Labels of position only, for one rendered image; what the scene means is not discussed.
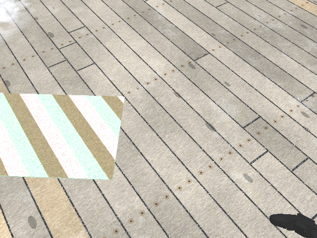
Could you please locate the robot right hand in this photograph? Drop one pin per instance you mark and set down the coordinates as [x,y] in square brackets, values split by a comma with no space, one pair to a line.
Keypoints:
[300,224]

